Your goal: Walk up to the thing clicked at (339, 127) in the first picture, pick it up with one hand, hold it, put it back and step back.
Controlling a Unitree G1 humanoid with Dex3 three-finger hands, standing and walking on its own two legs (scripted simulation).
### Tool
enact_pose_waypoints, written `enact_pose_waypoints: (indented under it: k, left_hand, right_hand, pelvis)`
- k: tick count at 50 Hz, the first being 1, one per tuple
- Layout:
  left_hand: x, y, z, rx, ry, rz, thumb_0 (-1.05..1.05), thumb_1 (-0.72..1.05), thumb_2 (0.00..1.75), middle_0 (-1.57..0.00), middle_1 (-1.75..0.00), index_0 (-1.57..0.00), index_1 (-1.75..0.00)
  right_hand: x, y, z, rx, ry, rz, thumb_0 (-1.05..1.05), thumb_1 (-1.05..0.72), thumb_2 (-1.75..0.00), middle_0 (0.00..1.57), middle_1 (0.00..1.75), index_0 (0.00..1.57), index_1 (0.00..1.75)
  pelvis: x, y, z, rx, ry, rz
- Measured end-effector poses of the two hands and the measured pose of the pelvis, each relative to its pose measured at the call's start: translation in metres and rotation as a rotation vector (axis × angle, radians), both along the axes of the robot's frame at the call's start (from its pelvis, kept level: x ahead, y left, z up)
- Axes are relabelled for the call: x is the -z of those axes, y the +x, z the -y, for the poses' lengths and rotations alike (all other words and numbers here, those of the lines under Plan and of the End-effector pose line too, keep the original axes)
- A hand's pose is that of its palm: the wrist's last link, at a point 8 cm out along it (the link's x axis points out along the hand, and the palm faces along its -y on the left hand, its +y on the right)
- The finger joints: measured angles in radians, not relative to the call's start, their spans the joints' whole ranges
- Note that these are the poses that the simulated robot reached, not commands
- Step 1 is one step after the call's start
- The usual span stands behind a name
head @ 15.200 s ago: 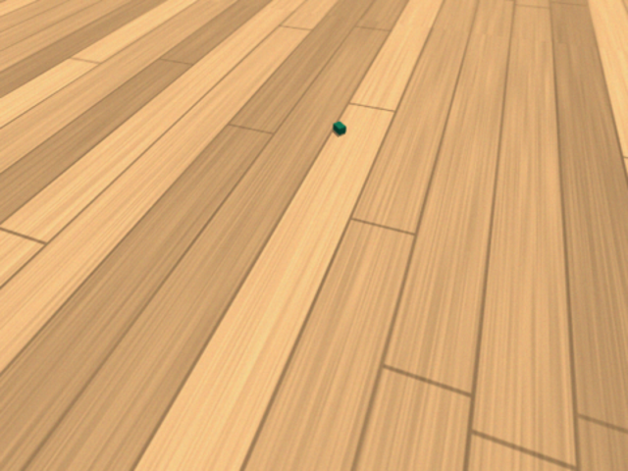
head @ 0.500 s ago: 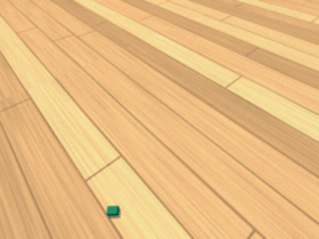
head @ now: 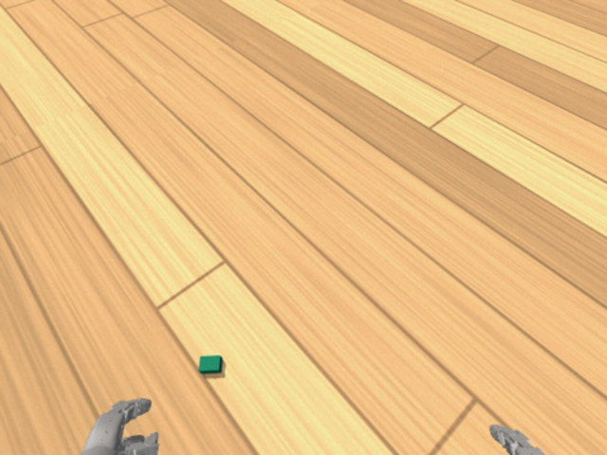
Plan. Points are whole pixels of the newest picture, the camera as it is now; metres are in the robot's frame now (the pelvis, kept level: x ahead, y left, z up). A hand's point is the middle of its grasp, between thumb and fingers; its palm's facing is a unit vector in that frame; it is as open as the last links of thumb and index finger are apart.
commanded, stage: rise first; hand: left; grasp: from above
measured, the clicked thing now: (210, 364) +0.43 +0.33 -0.75
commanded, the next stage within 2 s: none
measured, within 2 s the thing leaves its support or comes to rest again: neither
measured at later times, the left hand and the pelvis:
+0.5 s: hand out of the picture +0.15 +0.28 -0.21, palm faces -0.15 -0.88 -0.46, open 13.2 cm; pelvis +0.01 +0.01 -0.07, yaw +0 degrees
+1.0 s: hand out of the picture +0.14 +0.30 -0.28, palm faces -0.31 -0.76 -0.57, open 13.2 cm; pelvis -0.02 +0.01 -0.14, yaw -1 degrees
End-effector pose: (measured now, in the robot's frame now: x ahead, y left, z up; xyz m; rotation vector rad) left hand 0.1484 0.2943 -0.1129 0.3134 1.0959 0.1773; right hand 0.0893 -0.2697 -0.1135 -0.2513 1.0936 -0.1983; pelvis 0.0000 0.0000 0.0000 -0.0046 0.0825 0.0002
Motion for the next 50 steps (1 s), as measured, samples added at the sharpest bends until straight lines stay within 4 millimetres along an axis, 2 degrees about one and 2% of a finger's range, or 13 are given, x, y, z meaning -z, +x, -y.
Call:
enact_pose_waypoints:
  k: [3, 6, 12, 18, 25, 32, 45, 50]
  left_hand:
    - [0.004, 0.014, -0.004, 0.037, 0.018, 0.010, 0.00, 0.44, 0.84, -0.28, -0.60, -0.28, -0.61]
    - [0.006, 0.018, -0.007, 0.058, 0.048, 0.001, 0.00, 0.24, 0.81, -0.29, -0.69, -0.29, -0.70]
    - [0.022, 0.006, -0.014, 0.069, 0.083, -0.066, 0.00, -0.11, 0.80, -0.30, -0.79, -0.30, -0.80]
    - [0.041, 0.000, -0.018, 0.088, 0.099, -0.049, 0.00, -0.28, 0.82, -0.30, -0.83, -0.29, -0.85]
    - [0.051, 0.002, -0.021, 0.131, 0.134, -0.036, -0.01, -0.38, 0.85, -0.29, -0.85, -0.27, -0.87]
    - [0.059, 0.004, -0.022, 0.165, 0.158, -0.047, -0.01, -0.42, 0.85, -0.29, -0.86, -0.27, -0.88]
    - [0.086, -0.009, -0.026, 0.235, 0.214, -0.040, -0.01, -0.41, 0.81, -0.32, -0.84, -0.31, -0.86]
    - [0.119, -0.001, -0.039, 0.315, 0.285, -0.046, -0.01, -0.43, 0.81, -0.34, -0.83, -0.32, -0.85]
  right_hand:
    - [0.004, 0.000, -0.007, 0.011, 0.016, 0.024, 0.00, -0.89, -0.90, 0.20, 0.30, 0.20, 0.30]
    - [0.008, 0.002, -0.013, 0.015, 0.029, 0.042, 0.00, -0.88, -0.89, 0.20, 0.30, 0.20, 0.30]
    - [0.017, 0.019, -0.019, 0.001, 0.034, 0.105, 0.01, -0.88, -0.89, 0.21, 0.30, 0.20, 0.30]
    - [0.029, 0.044, -0.022, -0.036, 0.007, 0.166, 0.01, -0.90, -0.90, 0.21, 0.30, 0.20, 0.30]
    - [0.038, 0.070, -0.029, -0.065, -0.003, 0.228, 0.01, -0.91, -0.90, 0.20, 0.30, 0.20, 0.30]
    - [0.046, 0.083, -0.037, -0.093, 0.006, 0.275, 0.01, -0.94, -0.91, 0.21, 0.30, 0.20, 0.30]
    - [0.079, 0.077, -0.039, -0.130, 0.018, 0.294, 0.01, -0.97, -0.92, 0.21, 0.30, 0.20, 0.30]
    - [0.108, 0.073, -0.034, -0.163, 0.007, 0.295, 0.01, -0.98, -0.92, 0.21, 0.30, 0.20, 0.30]
  pelvis:
    - [0.007, 0.000, 0.000, 0.008, 0.000, -0.033]
    - [0.013, 0.002, -0.003, 0.009, -0.004, -0.053]
    - [0.029, 0.005, -0.008, 0.010, -0.010, -0.104]
    - [0.049, 0.007, -0.011, 0.006, -0.015, -0.161]
    - [0.067, 0.011, -0.013, 0.003, -0.026, -0.204]
    - [0.080, 0.012, -0.014, 0.002, -0.035, -0.240]
    - [0.115, -0.006, -0.014, 0.001, -0.042, -0.299]
    - [0.143, -0.019, -0.011, 0.000, -0.039, -0.346]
